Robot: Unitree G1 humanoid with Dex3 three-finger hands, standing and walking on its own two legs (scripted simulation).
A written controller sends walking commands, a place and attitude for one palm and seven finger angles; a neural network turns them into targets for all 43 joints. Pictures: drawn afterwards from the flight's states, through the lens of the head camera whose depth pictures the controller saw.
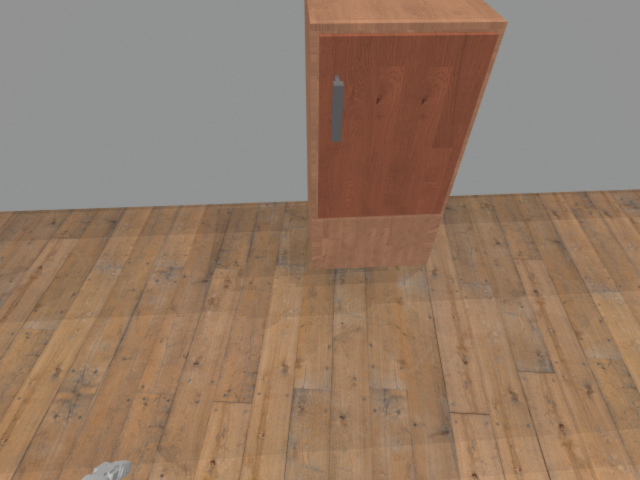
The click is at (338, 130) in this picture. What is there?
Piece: cupboard door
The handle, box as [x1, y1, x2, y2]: [331, 75, 343, 141]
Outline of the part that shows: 334,75 335,80 333,81 331,139 332,141 340,141 343,83 338,79 337,75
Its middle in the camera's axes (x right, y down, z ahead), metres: +0.04 -0.34 +1.01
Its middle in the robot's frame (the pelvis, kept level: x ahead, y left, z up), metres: +0.99 +0.01 -0.03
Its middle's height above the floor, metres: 0.74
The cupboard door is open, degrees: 0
